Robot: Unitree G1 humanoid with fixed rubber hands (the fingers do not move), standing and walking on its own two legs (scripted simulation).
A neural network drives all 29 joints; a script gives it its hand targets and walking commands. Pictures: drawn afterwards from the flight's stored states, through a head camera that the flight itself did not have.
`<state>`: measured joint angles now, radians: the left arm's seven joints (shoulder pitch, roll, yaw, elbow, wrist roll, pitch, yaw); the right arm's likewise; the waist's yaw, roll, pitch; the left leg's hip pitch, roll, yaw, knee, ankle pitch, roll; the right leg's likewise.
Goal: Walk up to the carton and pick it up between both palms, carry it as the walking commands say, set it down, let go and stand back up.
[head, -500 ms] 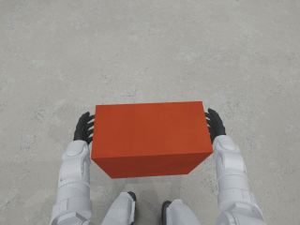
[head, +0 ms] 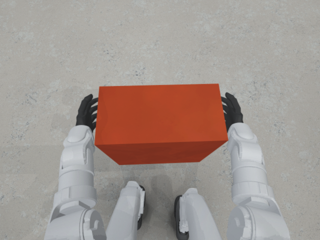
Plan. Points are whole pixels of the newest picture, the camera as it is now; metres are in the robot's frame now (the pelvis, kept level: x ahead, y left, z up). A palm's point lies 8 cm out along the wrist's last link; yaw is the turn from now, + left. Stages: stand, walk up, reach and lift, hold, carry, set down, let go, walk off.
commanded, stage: set down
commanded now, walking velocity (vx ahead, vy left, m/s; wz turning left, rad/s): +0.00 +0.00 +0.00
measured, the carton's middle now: (159, 132) +0.39 +0.03 -0.15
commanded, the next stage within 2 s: none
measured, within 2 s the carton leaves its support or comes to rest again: neither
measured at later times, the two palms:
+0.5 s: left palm (96, 124) +0.40 +0.22 -0.15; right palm (221, 124) +0.42 -0.15 -0.15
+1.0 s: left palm (104, 125) +0.42 +0.22 -0.25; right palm (211, 125) +0.44 -0.15 -0.24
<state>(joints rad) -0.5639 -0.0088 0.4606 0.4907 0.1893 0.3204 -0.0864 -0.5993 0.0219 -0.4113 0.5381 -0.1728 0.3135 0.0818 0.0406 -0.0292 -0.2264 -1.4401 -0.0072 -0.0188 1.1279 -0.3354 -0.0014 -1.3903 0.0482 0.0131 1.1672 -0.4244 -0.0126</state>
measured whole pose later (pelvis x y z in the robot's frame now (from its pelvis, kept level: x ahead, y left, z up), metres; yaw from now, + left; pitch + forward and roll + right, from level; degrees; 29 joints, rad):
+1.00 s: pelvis -0.05 +0.00 -0.15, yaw -2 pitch +48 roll -2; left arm -0.94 0.16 0.42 0.66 0.10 0.33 -0.03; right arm -0.96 -0.10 -0.39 0.68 -0.07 0.31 0.00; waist 0.04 -0.04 -0.20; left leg -2.10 -0.01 -0.02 1.67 -0.41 0.00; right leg -2.04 0.06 0.00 1.71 -0.52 0.01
